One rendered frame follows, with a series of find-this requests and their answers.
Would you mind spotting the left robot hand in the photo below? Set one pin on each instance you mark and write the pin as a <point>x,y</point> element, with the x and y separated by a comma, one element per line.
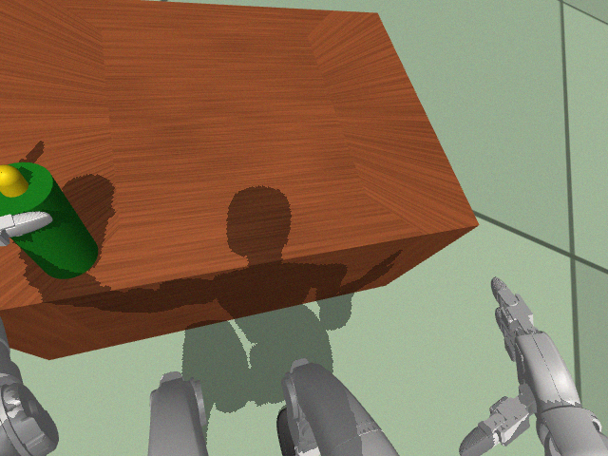
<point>20,224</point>

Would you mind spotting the bottle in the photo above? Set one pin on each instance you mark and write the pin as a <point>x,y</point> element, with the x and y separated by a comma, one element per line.
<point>64,248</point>

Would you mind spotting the right robot arm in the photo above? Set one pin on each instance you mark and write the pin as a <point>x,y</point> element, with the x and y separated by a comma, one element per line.
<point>571,431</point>

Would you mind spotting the right robot foot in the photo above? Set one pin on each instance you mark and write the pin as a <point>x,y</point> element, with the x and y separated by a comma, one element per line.
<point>284,436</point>

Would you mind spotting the left robot arm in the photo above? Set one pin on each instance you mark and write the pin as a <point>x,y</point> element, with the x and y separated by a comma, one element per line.
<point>26,429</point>

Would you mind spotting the right robot hand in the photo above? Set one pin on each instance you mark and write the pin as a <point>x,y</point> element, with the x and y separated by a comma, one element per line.
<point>545,382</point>

